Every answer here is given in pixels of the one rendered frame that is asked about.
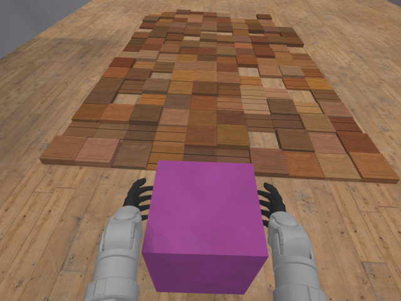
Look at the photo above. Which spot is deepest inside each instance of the carton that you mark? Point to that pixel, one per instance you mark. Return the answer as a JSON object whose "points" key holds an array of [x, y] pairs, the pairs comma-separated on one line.
{"points": [[204, 231]]}

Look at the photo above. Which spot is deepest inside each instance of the robot right forearm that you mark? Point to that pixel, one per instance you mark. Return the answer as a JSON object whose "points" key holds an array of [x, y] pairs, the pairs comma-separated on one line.
{"points": [[294, 265]]}

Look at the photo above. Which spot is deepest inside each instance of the robot left forearm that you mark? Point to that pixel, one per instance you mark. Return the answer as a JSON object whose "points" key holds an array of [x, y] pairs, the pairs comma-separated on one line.
{"points": [[115, 273]]}

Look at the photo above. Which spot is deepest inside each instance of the robot right hand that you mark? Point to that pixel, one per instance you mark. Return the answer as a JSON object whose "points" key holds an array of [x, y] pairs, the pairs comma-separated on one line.
{"points": [[275, 204]]}

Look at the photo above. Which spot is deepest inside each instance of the robot left hand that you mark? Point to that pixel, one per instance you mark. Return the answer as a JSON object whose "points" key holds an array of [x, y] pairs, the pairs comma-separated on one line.
{"points": [[133, 198]]}

